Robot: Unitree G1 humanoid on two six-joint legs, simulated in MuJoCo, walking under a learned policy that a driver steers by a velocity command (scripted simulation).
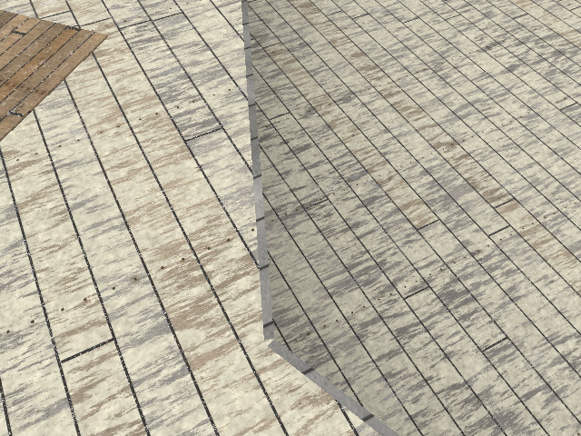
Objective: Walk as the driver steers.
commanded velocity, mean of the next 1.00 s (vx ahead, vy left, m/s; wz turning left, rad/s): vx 0.22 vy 0.00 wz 0.17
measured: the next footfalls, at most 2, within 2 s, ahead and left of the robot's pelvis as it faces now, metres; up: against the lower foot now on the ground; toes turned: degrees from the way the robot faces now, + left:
left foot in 0.30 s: +0.41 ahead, +0.10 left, +0.00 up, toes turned +5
right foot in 0.64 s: +0.37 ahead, -0.11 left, +0.00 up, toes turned +10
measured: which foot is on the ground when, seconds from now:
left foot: up 0.00-0.28, down 0.30-1.00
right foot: down 0.00-0.30, up 0.32-0.62, down 0.64-1.00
